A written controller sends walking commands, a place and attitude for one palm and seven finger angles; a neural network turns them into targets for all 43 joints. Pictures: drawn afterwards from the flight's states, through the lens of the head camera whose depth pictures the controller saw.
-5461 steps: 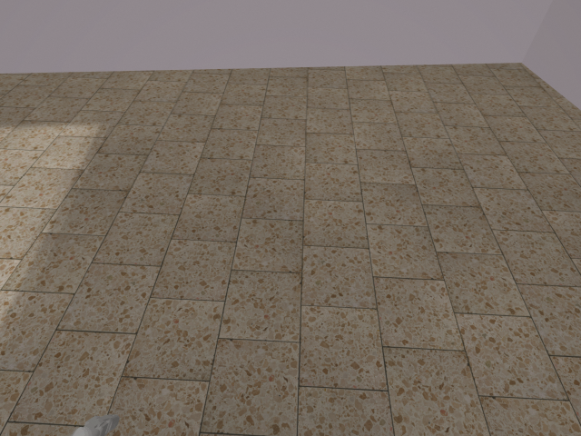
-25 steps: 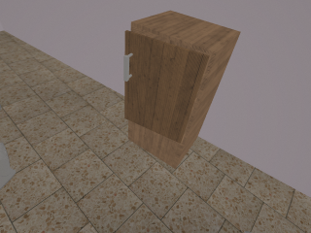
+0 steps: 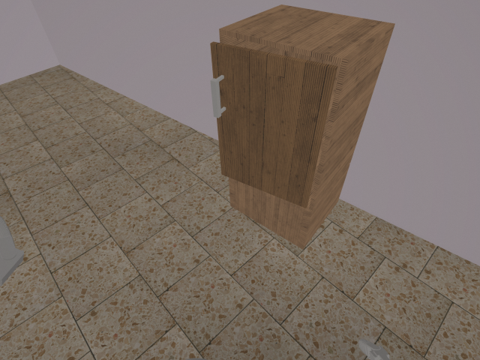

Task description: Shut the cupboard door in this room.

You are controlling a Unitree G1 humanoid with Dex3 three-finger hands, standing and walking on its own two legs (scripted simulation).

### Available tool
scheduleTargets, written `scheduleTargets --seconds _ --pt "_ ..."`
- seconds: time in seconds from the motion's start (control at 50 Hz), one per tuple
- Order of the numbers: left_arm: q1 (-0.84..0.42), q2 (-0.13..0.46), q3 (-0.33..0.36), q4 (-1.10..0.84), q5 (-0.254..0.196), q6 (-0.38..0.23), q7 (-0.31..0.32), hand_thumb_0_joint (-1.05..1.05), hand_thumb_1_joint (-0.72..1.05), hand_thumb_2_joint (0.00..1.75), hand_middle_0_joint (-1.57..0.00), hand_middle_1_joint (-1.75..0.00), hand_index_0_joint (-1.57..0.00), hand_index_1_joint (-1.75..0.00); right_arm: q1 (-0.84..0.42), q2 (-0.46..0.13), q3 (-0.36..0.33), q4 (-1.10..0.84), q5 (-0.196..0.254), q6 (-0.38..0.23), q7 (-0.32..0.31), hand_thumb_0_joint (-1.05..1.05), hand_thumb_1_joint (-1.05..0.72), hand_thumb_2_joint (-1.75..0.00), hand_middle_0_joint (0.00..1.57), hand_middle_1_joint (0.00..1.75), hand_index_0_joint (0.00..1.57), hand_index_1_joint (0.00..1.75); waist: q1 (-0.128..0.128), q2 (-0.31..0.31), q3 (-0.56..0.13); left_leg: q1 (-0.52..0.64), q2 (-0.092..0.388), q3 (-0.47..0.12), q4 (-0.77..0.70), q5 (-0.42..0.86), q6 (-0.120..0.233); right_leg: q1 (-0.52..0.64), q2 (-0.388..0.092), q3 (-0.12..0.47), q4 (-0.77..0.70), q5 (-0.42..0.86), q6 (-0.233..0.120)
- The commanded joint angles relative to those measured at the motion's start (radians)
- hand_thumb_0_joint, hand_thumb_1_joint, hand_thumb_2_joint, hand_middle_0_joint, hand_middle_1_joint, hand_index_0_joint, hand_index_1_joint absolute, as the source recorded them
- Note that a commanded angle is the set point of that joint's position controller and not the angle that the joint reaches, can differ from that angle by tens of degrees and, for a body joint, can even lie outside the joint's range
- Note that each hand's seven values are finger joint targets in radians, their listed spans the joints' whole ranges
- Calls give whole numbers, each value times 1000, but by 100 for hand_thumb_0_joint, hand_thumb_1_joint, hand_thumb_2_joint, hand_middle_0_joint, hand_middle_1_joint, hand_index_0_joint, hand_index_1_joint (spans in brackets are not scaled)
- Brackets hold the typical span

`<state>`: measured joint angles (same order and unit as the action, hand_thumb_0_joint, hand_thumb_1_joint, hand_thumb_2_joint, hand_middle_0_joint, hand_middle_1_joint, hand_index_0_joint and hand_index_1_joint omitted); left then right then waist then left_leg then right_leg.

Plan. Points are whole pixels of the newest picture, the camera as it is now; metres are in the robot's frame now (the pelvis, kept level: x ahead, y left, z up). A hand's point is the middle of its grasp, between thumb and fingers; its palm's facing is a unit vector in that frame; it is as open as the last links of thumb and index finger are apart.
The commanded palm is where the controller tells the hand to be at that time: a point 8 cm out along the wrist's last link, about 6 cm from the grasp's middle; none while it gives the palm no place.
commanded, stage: stop stepping back and stand still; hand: left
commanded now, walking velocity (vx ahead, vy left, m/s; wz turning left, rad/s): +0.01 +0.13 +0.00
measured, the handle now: (219, 96) +0.97 +0.16 -0.03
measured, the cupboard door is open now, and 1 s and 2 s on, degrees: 8 8 8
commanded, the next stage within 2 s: let the arm hang, fingers relaxed in 0.58 s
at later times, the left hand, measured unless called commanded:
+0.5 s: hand (52, 227) +0.24 +0.28 +0.16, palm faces +0.40 -0.78 -0.49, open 7.4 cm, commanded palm +0.18 +0.32 +0.18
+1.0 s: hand out of the picture +0.04 +0.22 -0.17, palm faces +0.01 -0.99 -0.17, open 7.2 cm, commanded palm none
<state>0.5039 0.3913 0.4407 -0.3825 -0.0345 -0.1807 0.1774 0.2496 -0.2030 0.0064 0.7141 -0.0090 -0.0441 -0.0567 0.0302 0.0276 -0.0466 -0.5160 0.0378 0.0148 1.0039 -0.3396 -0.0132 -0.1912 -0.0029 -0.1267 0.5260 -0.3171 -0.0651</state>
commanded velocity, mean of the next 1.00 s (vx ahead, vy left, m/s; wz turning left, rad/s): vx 0.00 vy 0.01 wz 0.00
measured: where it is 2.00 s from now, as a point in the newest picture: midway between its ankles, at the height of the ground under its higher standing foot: outside the picture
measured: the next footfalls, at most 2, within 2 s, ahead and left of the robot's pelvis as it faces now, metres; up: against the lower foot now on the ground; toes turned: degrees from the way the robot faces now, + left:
left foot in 0.20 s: +0.10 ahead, +0.14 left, +0.00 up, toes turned +6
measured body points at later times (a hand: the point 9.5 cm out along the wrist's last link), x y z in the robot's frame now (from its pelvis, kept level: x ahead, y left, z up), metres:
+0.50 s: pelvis +0.04 +0.02 +0.00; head +0.05 +0.02 +0.45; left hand +0.21 +0.32 +0.19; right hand +0.20 -0.21 -0.09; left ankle +0.06 +0.14 -0.73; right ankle -0.02 -0.08 -0.73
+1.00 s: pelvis -0.01 +0.04 -0.01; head +0.00 +0.06 +0.44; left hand +0.04 +0.27 -0.16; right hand +0.07 -0.21 -0.13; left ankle +0.06 +0.14 -0.73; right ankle -0.02 -0.08 -0.73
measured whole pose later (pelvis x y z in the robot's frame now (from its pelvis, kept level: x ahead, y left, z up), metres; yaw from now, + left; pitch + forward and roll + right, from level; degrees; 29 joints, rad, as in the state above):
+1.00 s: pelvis -0.01 +0.04 -0.01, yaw +2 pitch -1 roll -1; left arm 0.32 0.19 -0.01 0.80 0.01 0.07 0.01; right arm 0.23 -0.25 0.02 0.87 -0.02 0.03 0.01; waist -0.03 -0.03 0.04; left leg -0.36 0.02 0.08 0.56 -0.19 0.04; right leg -0.23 -0.05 -0.13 0.57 -0.33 0.01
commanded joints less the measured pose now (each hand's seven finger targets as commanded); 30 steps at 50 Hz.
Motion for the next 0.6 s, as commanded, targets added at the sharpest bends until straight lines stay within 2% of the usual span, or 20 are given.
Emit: scheduleTargets --seconds 0.0,0.04,0.06,0.08,0.1,0.14,0.16,0.2,0.22,0.24,0.26,0.28,0.3,0.34,0.38,0.44,0.46,0.52,0.56,0.58 --pt "-144 153 6 -177 4 -77 3 0 90 90 -20 -30 -20 -30 -129 -108 -37 -182 7 -74 -28 0 -90 -90 20 30 20 30 -42 -137 96 -12 20 39 -121 73 6 -52 -249 222 -239 174 -64" --pt "-193 177 14 -227 9 -89 10 0 90 90 -20 -30 -20 -30 -144 -110 -40 -191 6 -90 -37 0 -90 -90 20 30 20 30 -30 -190 101 61 1 77 -224 90 16 -60 -232 190 -250 131 -39" --pt "-224 217 44 -277 8 -97 17 0 90 90 -20 -30 -20 -30 -154 -121 -50 -195 6 -99 -44 0 -90 -90 20 30 20 30 -25 -205 98 94 2 77 -266 83 18 -65 -245 206 -252 117 -38" --pt "-203 214 50 -295 9 -103 18 0 90 90 -20 -30 -20 -30 -148 -113 -51 -198 5 -105 -45 0 -90 -90 20 30 20 30 -16 -193 87 128 0 80 -308 91 23 -51 -251 202 -239 121 -49" --pt "-176 222 67 -315 8 -105 20 0 90 90 -20 -30 -20 -30 -150 -109 -51 -208 3 -108 -45 0 -90 -90 20 30 20 30 -10 -151 89 166 -8 85 -357 95 27 -56 -248 217 -229 139 -53" --pt "-132 234 100 -357 -1 -111 21 0 90 90 -20 -30 -20 -30 -129 -113 -56 -216 5 -108 -42 0 -90 -90 20 30 20 30 -18 -54 58 264 -16 76 -484 160 27 -47 -222 201 -170 158 -34" --pt "-92 249 125 -372 -5 -116 21 0 90 90 -20 -30 -20 -30 -114 -123 -62 -219 8 -106 -45 0 -90 -90 20 30 20 30 -26 25 28 316 6 42 -539 211 33 -36 -194 174 -100 187 -8" --pt "-49 244 149 -407 -10 -124 23 0 90 90 -20 -30 -20 -30 -112 -142 -67 -246 17 -101 -39 0 -90 -90 20 30 20 30 -18 189 -68 408 127 -112 -568 496 83 -40 -68 100 66 224 66" --pt "-23 227 143 -377 -12 -124 18 0 90 90 -20 -30 -20 -30 -105 -143 -68 -248 22 -98 -31 0 -90 -90 20 30 20 30 -16 176 -96 429 157 -141 -557 591 96 -48 -38 94 71 159 77" --pt "24 238 166 -342 -7 -119 14 0 90 90 -20 -30 -20 -30 -102 -123 -61 -243 14 -97 -29 0 -90 -90 20 30 20 30 -21 219 -103 419 151 -126 -540 680 99 -36 -24 82 22 172 73" --pt "59 225 161 -324 -9 -112 4 0 90 90 -20 -30 -20 -30 -93 -122 -56 -241 13 -99 -24 0 -90 -90 20 30 20 30 -25 239 -99 392 135 -92 -534 673 78 -4 -27 77 -18 195 70" --pt "47 214 144 -324 -10 -107 -2 0 90 90 -20 -30 -20 -30 -95 -117 -49 -245 20 -96 -19 0 -90 -90 20 30 20 30 -31 182 -86 330 131 -77 -543 591 62 49 -28 80 -57 230 72" --pt "48 201 136 -306 -13 -102 -2 0 90 90 -20 -30 -20 -30 -92 -125 -52 -244 24 -91 -18 0 -90 -90 20 30 20 30 -35 115 -83 296 113 -48 -517 540 51 85 -44 103 -83 328 68" --pt "69 185 114 -268 -21 -83 -1 0 90 90 -20 -30 -20 -30 -82 -126 -56 -245 30 -75 -12 0 -90 -90 20 30 20 30 -46 -19 -120 276 77 6 -446 512 28 125 -105 155 -70 541 54" --pt "87 185 106 -250 -26 -67 2 0 90 90 -20 -30 -20 -30 -80 -123 -51 -248 31 -63 -12 0 -90 -90 20 30 20 30 -48 -62 -141 249 62 23 -438 490 20 157 -142 160 -48 650 44" --pt "87 212 123 -274 -28 -55 3 0 90 90 -20 -30 -20 -30 -97 -116 -42 -260 27 -48 -20 0 -90 -90 20 30 20 30 -42 -56 -145 283 64 15 -473 493 29 121 -122 136 -46 579 54" --pt "77 243 144 -301 -28 -55 4 0 90 90 -20 -30 -20 -30 -111 -118 -41 -262 27 -48 -24 0 -90 -90 20 30 20 30 -40 -26 -151 294 68 13 -474 510 30 115 -119 130 -43 572 59" --pt "53 230 127 -325 -27 -54 4 0 90 90 -20 -30 -20 -30 -109 -109 -32 -265 24 -42 -30 0 -90 -90 20 30 20 30 -41 -3 -131 301 73 1 -492 520 34 97 -95 117 -51 502 63" --pt "19 256 142 -351 -25 -55 7 0 90 90 -20 -30 -20 -30 -116 -113 -30 -260 22 -45 -35 0 -90 -90 20 30 20 30 -40 31 -114 291 76 -12 -502 482 33 83 -90 117 -67 438 64" --pt "21 229 120 -326 -24 -53 6 0 90 90 -20 -30 -20 -30 -114 -105 -27 -258 22 -46 -36 0 -90 -90 20 30 20 30 -42 39 -87 283 77 -15 -513 447 33 65 -88 118 -80 389 62"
